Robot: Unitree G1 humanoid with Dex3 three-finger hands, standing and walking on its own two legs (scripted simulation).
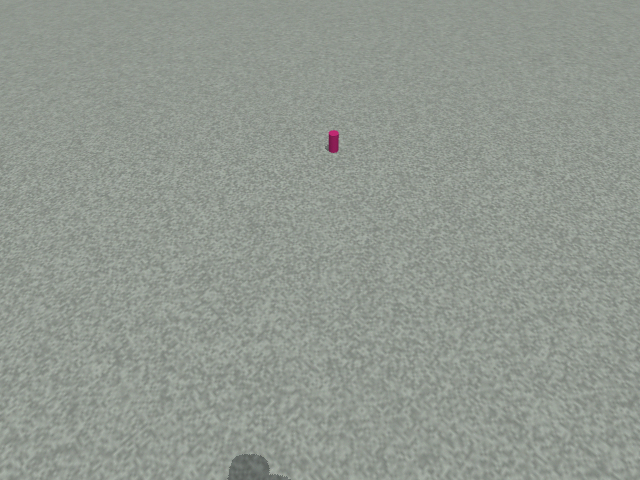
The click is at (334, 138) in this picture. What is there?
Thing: slim round
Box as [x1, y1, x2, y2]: [329, 130, 338, 152]
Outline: 332,130 329,132 329,151 335,152 337,151 338,132
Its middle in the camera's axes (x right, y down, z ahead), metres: +0.06 -0.49 +2.03
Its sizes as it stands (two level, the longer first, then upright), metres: 0.051 0.051 0.104
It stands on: the floor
